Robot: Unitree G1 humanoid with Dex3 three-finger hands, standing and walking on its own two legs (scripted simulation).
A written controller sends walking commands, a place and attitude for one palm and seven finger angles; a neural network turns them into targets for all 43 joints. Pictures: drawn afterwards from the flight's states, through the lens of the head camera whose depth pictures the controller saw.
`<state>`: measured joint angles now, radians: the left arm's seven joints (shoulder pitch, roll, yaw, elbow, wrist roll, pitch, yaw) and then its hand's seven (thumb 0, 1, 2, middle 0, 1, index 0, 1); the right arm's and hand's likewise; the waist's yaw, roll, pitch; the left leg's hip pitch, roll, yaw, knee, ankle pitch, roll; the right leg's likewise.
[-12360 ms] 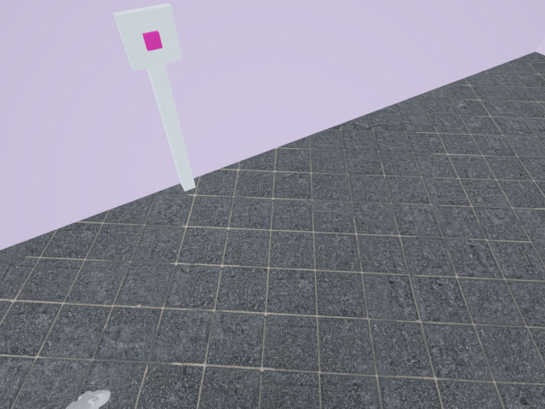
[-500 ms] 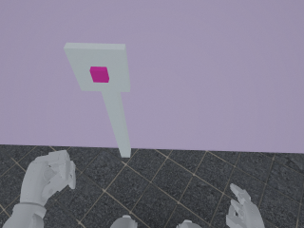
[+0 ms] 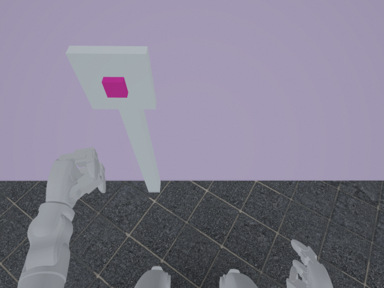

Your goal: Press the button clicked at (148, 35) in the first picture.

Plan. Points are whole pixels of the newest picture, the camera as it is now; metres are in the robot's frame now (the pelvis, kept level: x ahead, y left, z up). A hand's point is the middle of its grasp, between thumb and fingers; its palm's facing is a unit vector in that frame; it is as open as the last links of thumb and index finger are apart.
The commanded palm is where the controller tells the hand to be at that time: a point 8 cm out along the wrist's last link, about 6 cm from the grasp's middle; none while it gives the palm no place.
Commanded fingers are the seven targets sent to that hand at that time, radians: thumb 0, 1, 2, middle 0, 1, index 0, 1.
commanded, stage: aim a knuckle at the button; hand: left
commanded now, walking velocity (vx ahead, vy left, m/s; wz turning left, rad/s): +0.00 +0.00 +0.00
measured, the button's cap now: (115, 86) +0.57 +0.22 +0.06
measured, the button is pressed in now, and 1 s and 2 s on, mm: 0 0 0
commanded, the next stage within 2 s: press the button with the knuckle in 1.48 s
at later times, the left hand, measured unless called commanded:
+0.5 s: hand (118, 139) +0.42 +0.19 +0.04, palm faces +0.02 -1.00 -0.03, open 3.1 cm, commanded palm +0.40 +0.23 +0.04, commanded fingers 0.00 0.90 0.90 -1.30 -1.50 -1.30 -1.50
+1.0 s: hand (128, 118) +0.50 +0.18 +0.02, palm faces +0.03 -1.00 -0.03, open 3.1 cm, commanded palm +0.46 +0.23 +0.03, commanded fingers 0.00 0.90 0.90 -1.30 -1.50 -1.30 -1.50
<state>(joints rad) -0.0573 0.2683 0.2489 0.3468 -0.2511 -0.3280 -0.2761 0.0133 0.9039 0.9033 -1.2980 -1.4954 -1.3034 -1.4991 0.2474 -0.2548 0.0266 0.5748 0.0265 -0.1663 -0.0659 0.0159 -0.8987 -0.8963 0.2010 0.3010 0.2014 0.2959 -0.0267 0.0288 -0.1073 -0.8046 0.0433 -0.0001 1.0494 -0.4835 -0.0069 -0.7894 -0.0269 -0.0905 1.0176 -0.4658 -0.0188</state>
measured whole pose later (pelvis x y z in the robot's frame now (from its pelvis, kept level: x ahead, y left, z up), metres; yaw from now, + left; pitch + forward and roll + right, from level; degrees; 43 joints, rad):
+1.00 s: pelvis +0.00 +0.01 -0.02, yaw -3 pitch +24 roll -2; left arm -0.76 0.42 0.42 1.05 -0.09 -0.46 -0.19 0.01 0.91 0.90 -1.29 -1.50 -1.30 -1.50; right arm 0.37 -0.26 0.01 0.63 -0.02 0.06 0.00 0.01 -0.90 -0.90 0.20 0.30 0.20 0.30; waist -0.15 0.03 -0.12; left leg -1.05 0.07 0.04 1.15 -0.51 0.01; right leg -1.05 -0.01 -0.05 1.10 -0.46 0.00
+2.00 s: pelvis +0.00 +0.01 -0.02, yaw -2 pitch +24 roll -3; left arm -0.84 0.45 0.42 1.14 -0.09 -0.47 -0.18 0.01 0.90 0.90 -1.30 -1.50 -1.30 -1.50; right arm 0.34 -0.26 0.02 0.64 -0.02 0.07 -0.01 0.01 -0.90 -0.90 0.20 0.30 0.20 0.30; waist -0.16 0.03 -0.11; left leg -1.06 0.06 0.02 1.15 -0.51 0.01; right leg -1.04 -0.01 -0.07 1.09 -0.46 0.00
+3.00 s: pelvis -0.04 +0.02 -0.05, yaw -2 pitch +27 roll -5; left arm -1.12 0.62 0.39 1.33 0.00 -0.41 -0.15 0.04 0.83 0.94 -1.30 -1.50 -1.50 -1.50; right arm 0.37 -0.27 0.08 0.65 -0.05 0.01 -0.01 0.01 -0.90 -0.90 0.20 0.30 0.20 0.30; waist -0.24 0.04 -0.10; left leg -1.26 0.06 -0.04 1.25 -0.47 0.02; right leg -1.21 -0.01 -0.11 1.15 -0.42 0.00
